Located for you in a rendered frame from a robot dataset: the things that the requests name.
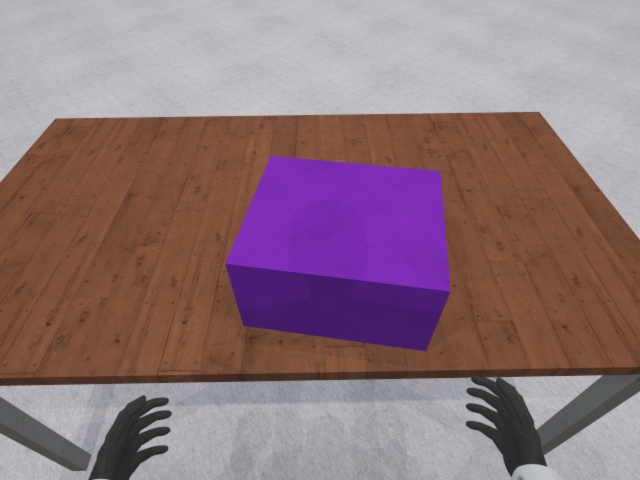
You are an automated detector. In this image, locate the right robot hand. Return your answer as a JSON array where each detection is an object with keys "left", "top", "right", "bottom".
[{"left": 466, "top": 376, "right": 547, "bottom": 477}]

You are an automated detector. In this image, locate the left robot hand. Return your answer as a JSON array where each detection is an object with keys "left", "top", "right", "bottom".
[{"left": 88, "top": 395, "right": 172, "bottom": 480}]

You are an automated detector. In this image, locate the carton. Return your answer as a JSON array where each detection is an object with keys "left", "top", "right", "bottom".
[{"left": 225, "top": 156, "right": 450, "bottom": 351}]

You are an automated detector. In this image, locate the table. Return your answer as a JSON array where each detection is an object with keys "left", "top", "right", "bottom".
[{"left": 0, "top": 112, "right": 640, "bottom": 471}]

